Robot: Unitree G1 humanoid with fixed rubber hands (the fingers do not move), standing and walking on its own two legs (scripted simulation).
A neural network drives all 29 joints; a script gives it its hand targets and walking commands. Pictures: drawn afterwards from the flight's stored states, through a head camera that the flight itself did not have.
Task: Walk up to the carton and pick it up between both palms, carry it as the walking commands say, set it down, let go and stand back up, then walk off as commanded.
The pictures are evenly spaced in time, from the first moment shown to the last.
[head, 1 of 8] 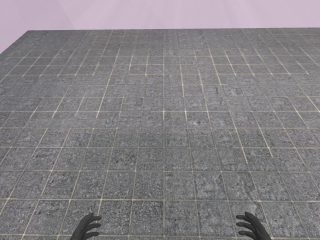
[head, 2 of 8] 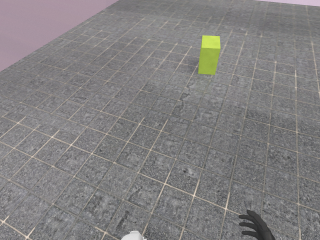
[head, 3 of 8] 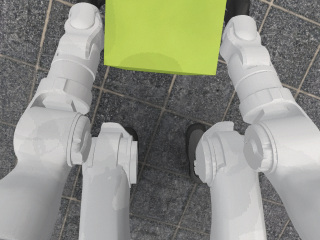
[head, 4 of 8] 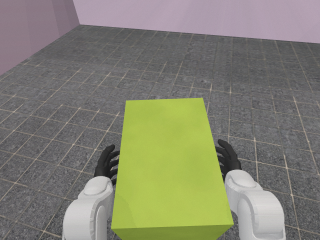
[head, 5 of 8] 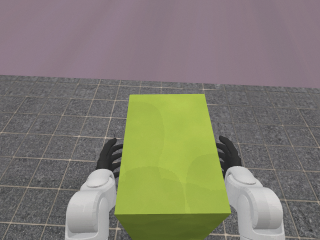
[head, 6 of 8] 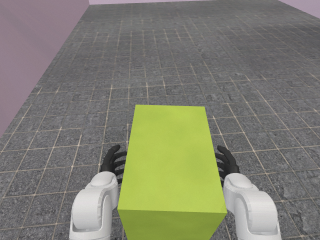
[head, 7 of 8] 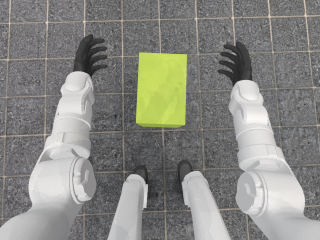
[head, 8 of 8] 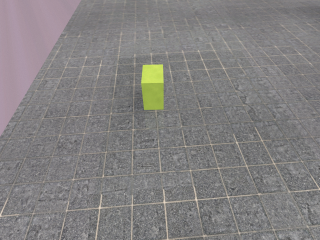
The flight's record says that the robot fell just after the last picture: no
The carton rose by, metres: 0.65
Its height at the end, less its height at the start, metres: +0.00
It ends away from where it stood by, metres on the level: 3.02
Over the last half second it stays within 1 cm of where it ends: yes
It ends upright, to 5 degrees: yes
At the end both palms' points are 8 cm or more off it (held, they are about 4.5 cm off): yes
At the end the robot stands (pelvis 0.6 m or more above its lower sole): yes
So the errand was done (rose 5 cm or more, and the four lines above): yes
